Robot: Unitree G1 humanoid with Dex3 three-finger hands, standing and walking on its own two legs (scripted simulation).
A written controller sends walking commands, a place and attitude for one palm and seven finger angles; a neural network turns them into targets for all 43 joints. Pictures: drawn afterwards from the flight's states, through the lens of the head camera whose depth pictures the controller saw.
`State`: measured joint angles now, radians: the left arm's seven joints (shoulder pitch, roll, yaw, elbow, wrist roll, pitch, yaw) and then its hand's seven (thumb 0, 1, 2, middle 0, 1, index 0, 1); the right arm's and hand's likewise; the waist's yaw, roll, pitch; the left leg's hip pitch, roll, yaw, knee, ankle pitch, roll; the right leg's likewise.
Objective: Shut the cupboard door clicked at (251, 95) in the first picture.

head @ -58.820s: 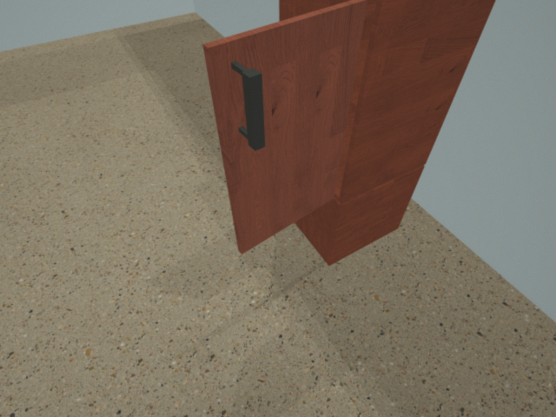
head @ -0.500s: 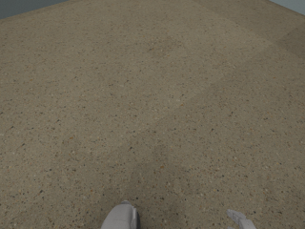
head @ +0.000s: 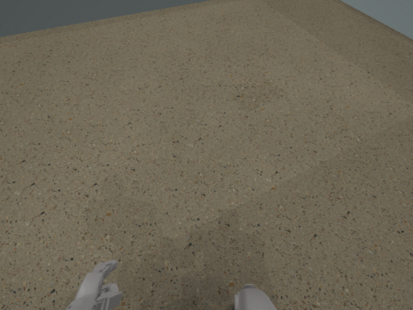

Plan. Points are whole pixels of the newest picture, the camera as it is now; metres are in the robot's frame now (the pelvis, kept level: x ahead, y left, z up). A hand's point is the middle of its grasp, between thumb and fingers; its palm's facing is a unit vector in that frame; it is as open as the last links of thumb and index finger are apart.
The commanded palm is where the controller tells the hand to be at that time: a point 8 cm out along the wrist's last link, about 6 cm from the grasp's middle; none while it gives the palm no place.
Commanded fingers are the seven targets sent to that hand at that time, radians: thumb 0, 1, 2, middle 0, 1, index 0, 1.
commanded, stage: turn to face it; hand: left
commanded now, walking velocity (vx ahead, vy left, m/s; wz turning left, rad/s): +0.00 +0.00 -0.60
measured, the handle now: out of the picture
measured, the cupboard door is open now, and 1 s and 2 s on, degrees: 23 23 23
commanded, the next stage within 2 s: none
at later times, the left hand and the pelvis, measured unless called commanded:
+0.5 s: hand (122, 293) +0.18 +0.18 -0.18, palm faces -0.10 -0.97 -0.24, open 7.3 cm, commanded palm none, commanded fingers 0.00 0.90 0.90 -0.20 -0.30 -0.20 -0.30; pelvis +0.13 -0.01 -0.01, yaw -12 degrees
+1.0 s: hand (170, 207) +0.38 +0.09 -0.16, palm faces -0.48 -0.83 -0.29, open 7.4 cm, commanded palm none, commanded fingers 0.00 0.90 0.90 -0.20 -0.30 -0.20 -0.30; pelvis +0.17 -0.03 -0.02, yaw -31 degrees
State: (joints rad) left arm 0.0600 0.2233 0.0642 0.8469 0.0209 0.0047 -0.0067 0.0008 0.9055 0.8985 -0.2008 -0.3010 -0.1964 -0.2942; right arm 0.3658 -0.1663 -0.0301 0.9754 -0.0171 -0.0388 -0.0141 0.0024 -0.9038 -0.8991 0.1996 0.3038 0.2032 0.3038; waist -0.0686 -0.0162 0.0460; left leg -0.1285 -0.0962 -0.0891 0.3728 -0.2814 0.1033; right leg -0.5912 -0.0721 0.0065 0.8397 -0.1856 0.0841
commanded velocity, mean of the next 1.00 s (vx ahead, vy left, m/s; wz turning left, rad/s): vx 0.00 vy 0.00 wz -0.60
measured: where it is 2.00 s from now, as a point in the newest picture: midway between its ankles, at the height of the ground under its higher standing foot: (210, 302)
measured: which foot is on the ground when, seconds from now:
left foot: down 0.00-0.12, up 0.14-0.50, down 0.52-0.92, up 0.94-1.00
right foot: up 0.00-0.08, down 0.10-0.52, up 0.54-0.90, down 0.92-1.00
